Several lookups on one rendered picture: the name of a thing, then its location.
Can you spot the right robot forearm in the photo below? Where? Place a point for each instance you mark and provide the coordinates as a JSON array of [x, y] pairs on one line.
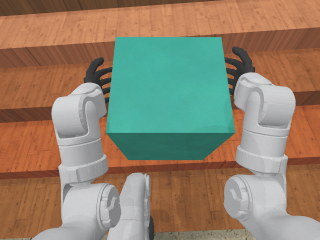
[[268, 112]]

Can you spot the robot right upper arm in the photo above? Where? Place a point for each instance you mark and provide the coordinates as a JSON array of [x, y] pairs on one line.
[[259, 204]]

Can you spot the robot left upper arm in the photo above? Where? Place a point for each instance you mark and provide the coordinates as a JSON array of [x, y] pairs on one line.
[[88, 212]]

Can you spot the robot left hand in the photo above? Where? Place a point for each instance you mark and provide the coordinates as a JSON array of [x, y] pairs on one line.
[[93, 76]]

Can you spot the left robot shin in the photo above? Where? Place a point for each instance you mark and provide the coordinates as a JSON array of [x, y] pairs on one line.
[[146, 217]]

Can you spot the robot left thigh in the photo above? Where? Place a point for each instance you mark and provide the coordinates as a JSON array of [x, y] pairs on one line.
[[131, 225]]

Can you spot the left robot forearm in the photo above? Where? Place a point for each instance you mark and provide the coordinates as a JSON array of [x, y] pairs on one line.
[[76, 123]]

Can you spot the carton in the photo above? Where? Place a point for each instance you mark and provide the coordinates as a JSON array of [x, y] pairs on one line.
[[169, 98]]

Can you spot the robot right hand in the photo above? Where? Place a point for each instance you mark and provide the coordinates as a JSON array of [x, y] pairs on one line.
[[242, 67]]

